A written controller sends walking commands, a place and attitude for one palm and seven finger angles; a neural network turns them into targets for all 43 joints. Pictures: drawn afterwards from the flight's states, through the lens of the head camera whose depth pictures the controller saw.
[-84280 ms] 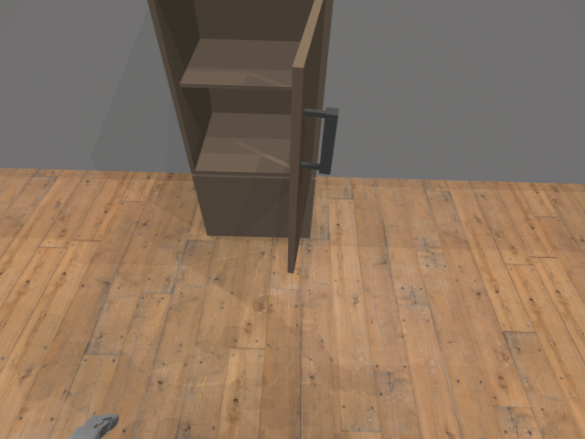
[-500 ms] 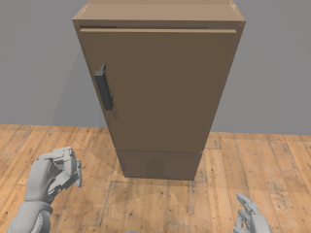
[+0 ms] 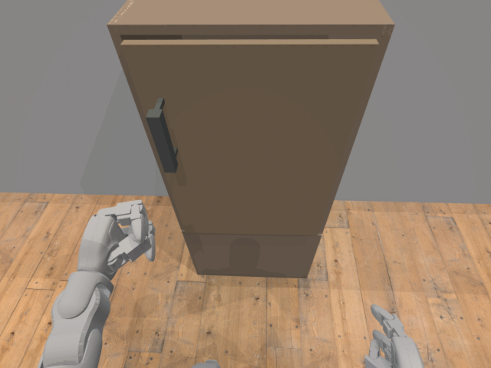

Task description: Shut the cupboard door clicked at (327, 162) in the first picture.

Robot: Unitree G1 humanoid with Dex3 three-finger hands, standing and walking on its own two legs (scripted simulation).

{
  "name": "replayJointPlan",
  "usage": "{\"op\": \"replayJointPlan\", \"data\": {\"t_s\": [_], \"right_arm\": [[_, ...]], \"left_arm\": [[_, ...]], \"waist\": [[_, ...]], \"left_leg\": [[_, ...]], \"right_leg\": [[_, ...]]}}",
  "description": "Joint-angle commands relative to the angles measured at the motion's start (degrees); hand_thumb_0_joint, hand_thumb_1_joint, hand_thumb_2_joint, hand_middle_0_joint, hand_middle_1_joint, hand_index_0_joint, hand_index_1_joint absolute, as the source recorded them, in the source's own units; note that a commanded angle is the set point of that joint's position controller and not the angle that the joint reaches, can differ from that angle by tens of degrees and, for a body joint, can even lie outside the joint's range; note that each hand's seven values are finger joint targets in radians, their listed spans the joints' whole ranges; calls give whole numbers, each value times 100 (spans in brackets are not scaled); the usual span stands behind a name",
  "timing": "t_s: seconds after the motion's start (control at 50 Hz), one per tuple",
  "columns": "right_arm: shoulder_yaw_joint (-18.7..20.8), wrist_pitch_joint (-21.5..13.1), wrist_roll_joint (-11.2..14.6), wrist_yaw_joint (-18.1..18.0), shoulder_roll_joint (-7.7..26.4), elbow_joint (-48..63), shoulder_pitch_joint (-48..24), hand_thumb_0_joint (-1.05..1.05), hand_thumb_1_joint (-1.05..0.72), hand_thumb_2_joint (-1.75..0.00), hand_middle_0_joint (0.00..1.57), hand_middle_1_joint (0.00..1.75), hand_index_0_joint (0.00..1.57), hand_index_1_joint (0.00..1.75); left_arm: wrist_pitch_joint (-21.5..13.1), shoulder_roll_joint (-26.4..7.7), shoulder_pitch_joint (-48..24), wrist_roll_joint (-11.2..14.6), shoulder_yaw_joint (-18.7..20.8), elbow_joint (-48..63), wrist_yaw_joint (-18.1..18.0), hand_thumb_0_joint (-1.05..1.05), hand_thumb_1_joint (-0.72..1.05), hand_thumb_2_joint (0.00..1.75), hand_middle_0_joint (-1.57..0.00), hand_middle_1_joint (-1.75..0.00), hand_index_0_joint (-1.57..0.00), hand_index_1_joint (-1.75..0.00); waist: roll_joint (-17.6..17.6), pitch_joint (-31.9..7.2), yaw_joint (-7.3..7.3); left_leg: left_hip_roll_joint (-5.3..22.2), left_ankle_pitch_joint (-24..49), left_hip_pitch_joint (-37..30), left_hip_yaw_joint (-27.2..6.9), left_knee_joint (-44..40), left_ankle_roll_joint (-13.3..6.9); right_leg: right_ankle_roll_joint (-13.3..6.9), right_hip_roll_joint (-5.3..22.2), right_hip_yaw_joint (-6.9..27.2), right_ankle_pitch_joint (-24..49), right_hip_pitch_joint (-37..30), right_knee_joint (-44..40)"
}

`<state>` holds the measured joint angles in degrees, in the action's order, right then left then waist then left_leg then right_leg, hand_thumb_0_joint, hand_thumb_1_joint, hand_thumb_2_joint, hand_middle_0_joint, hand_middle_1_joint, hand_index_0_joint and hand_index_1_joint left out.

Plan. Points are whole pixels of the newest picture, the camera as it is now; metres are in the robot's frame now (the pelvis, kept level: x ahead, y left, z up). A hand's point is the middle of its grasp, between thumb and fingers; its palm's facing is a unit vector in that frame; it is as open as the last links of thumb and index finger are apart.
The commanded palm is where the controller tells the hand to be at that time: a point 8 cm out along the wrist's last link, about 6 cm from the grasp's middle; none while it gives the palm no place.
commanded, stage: bring the fist close to the handle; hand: left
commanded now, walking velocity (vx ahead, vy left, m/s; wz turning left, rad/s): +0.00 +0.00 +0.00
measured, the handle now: (165, 136) +0.52 +0.19 +0.09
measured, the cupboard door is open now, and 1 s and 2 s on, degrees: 1 1 0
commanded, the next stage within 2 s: push the door shut along its arc in 1.08 s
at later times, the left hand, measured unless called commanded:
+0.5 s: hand (163, 190) +0.37 +0.16 +0.09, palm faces +0.02 -1.00 -0.03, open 3.1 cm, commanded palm +0.36 +0.21 +0.09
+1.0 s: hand (164, 171) +0.42 +0.17 +0.09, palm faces +0.05 -1.00 +0.00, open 3.1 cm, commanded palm +0.39 +0.22 +0.09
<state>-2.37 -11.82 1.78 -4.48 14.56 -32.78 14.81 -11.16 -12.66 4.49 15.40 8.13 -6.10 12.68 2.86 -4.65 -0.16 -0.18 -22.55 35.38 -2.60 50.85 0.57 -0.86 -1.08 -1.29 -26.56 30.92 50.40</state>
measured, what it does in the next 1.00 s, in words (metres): stands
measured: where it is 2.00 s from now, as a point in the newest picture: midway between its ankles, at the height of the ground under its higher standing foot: outside the picture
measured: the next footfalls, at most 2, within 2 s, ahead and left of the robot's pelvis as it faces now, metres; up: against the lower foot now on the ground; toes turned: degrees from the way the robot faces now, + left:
none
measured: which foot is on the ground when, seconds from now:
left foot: down 0.00-1.00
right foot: down 0.00-1.00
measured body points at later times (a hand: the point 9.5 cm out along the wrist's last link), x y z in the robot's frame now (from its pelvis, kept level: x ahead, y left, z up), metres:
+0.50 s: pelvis -0.01 +0.01 +0.00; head +0.03 +0.00 +0.45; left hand +0.37 +0.21 +0.10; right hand +0.13 -0.24 -0.10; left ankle +0.03 +0.12 -0.69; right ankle -0.01 -0.11 -0.69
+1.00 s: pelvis +0.00 +0.00 +0.00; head +0.05 -0.01 +0.45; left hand +0.41 +0.22 +0.09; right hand +0.04 -0.26 -0.12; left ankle +0.03 +0.12 -0.69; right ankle -0.01 -0.11 -0.69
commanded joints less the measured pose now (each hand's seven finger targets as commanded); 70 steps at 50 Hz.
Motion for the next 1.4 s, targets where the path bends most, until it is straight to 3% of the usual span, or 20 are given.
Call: {"op": "replayJointPlan", "data": {"t_s": [0.0,0.02,0.12,0.22,0.34,0.42,0.44,0.46,0.52,0.66,0.72,0.76,0.8,0.9,0.98,1.04,1.12,1.18,1.3,1.38], "right_arm": [[306,-178,-17,-6,634,836,-307,0,-90,-90,20,30,20,30],[295,-155,-23,20,590,853,-335,0,-90,-90,20,30,20,30],[357,-48,-38,127,607,808,-220,0,-90,-90,20,30,20,30],[377,74,-6,125,650,695,-168,0,-90,-90,20,30,20,30],[366,170,-33,67,669,502,-161,0,-90,-90,20,30,20,30],[354,240,-37,88,647,413,-98,0,-90,-90,20,30,20,30],[357,263,-34,90,669,369,-65,0,-90,-90,20,30,20,30],[351,286,-38,101,668,330,-22,0,-90,-90,20,30,20,30],[387,395,-30,95,733,265,124,0,-90,-90,20,30,20,30],[416,560,-44,139,733,147,397,0,-90,-90,20,30,20,30],[460,602,-71,178,768,175,489,0,-90,-90,20,30,20,30],[479,663,-75,195,776,170,575,0,-90,-90,20,30,20,30],[497,725,-66,196,798,220,612,0,-90,-90,20,30,20,30],[527,802,-33,185,795,277,669,0,-90,-90,20,30,20,30],[546,783,-13,194,758,275,622,0,-90,-90,20,30,20,30],[533,792,5,187,771,250,623,0,-90,-90,20,30,20,30],[507,822,14,163,781,206,591,0,-90,-90,20,30,20,30],[512,812,-2,173,777,286,548,0,-90,-90,20,30,20,30],[465,781,-11,128,815,108,594,0,-90,-90,20,30,20,30],[444,822,2,125,886,69,663,0,-90,-90,20,30,20,30]], "left_arm": [[-364,-1071,-1388,-36,771,1010,-351,0,90,90,-130,-150,-130,-150],[-393,-798,-1520,-77,545,992,-397,0,90,90,-130,-150,-130,-150],[-510,-638,-1615,-213,364,779,-536,0,90,90,-130,-150,-130,-150],[-445,-525,-2441,-328,88,341,-509,0,90,90,-130,-150,-130,-150],[-558,-908,-3746,-396,465,-238,-751,0,90,90,-130,-150,-130,-150],[-694,-795,-4267,-502,287,-766,-789,0,90,90,-130,-150,-130,-150],[-706,-952,-4482,-524,396,-952,-807,0,90,90,-130,-150,-130,-150],[-697,-829,-4702,-541,262,-1173,-791,0,90,90,-130,-150,-130,-150],[-626,-1150,-4808,-509,594,-1994,-733,0,90,90,-130,-150,-130,-150],[-909,-1352,-6103,-556,690,-2758,-628,0,90,90,-130,-150,-130,-150],[-1088,-1559,-5805,-543,964,-2967,-602,0,90,90,-130,-150,-130,-150],[-1148,-1744,-5790,-532,1121,-3092,-543,0,90,90,-130,-150,-130,-150],[-1180,-1869,-5663,-552,1200,-3034,-480,0,90,90,-130,-150,-130,-150],[-1211,-1934,-5581,-448,1278,-2833,-370,0,90,90,-130,-150,-130,-150],[-1301,-1603,-5601,-379,1005,-2468,-308,0,90,90,-130,-150,-130,-150],[-1239,-1460,-5477,-376,878,-2664,-300,0,90,90,-130,-150,-130,-150],[-1090,-1507,-5850,-446,848,-2977,-336,0,90,90,-130,-150,-130,-150],[-1151,-1502,-5863,-450,870,-2757,-362,0,90,90,-130,-150,-130,-150],[-1374,-1738,-6997,-568,766,-3197,-211,0,90,90,-130,-150,-130,-150],[-1197,-2032,-7055,-553,989,-4094,-3,0,90,90,-130,-150,-130,-150]], "waist": [[-291,-1287,89],[-134,-1307,57],[-142,-1581,40],[-226,-1247,-153],[-259,-1507,-183],[-13,-1658,-237],[82,-1654,-245],[31,-1601,-321],[-366,-1563,-290],[-220,-1780,-432],[-150,-2123,-304],[-368,-2145,-291],[-191,-2289,-230],[-332,-2176,-248],[-57,-2147,-317],[-255,-1832,-408],[-147,-1549,-460],[-68,-1966,-386],[144,-1927,-626],[-122,-1865,-621]], "left_leg": [[-30,1256,-998,47,-772,-172],[-28,1338,-1068,67,-787,-160],[22,1782,-1278,94,-758,-138],[53,1492,-1203,54,-786,-141],[29,1162,-1212,32,-795,-140],[34,1125,-1263,41,-768,-127],[42,1098,-1246,31,-753,-118],[34,1064,-1228,17,-745,-121],[25,1057,-950,52,-723,-150],[7,1093,-810,107,-572,-171],[-15,1245,-774,158,-508,-187],[-10,1253,-610,198,-500,-207],[-29,1387,-595,234,-481,-217],[-30,1337,-531,278,-529,-252],[-19,1392,-854,285,-542,-250],[-2,1238,-784,244,-582,-255],[-5,871,-704,190,-658,-237],[0,1079,-966,164,-625,-223],[24,942,-1009,39,-489,-207],[36,845,-698,15,-464,-195]], "right_leg": [[23,8,-34,1717,-339,-785],[12,17,-60,1807,-310,-752],[-13,-15,-113,2224,-386,-656],[-3,-34,-109,1955,-100,-764],[-15,-28,-53,1612,-33,-800],[-32,-26,-47,1541,55,-776],[-39,-29,-44,1516,121,-763],[-34,-35,-59,1493,182,-768],[-11,-37,-5,1605,50,-835],[8,-39,82,1743,141,-767],[-1,-43,133,1942,-62,-707],[28,-46,169,2054,-216,-696],[17,-46,204,2233,-343,-648],[48,-76,251,2296,-465,-764],[41,-106,202,2336,-249,-782],[50,-120,151,2126,-56,-840],[34,-94,128,1630,176,-913],[7,-103,107,1768,98,-827],[-19,-114,101,1498,533,-706],[-18,-91,93,1428,564,-679]]}}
